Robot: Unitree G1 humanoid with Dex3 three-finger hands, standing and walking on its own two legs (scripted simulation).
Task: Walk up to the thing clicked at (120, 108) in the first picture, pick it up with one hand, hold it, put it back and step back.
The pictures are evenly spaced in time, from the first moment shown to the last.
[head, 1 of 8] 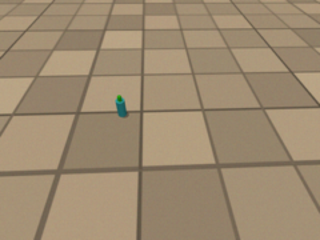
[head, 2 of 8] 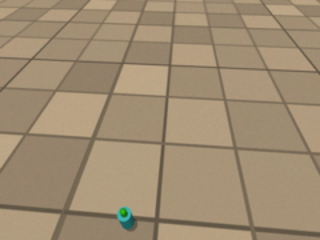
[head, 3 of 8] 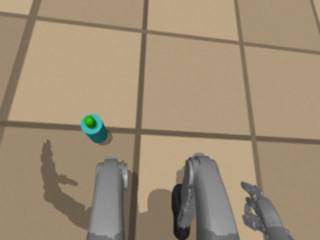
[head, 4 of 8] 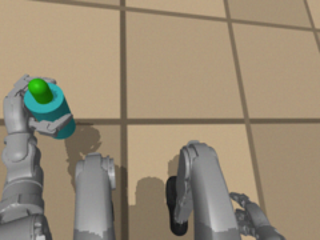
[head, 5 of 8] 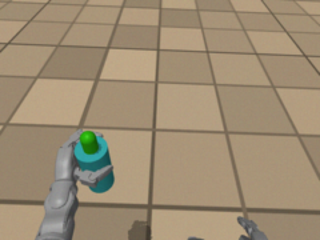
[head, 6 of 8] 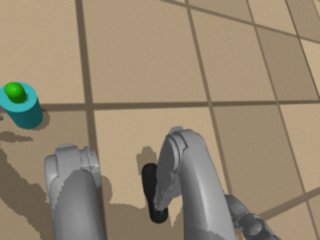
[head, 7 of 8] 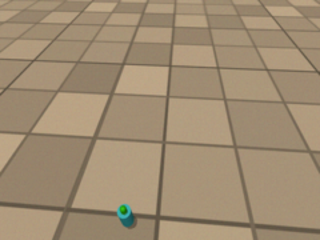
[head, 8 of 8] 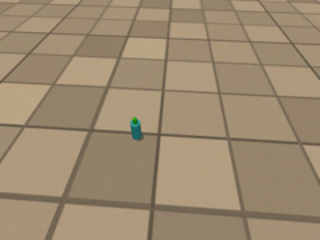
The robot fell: no
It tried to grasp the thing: yes
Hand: left
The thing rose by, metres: 0.65
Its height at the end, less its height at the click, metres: +0.00
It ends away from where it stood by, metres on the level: 0.01
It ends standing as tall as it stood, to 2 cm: yes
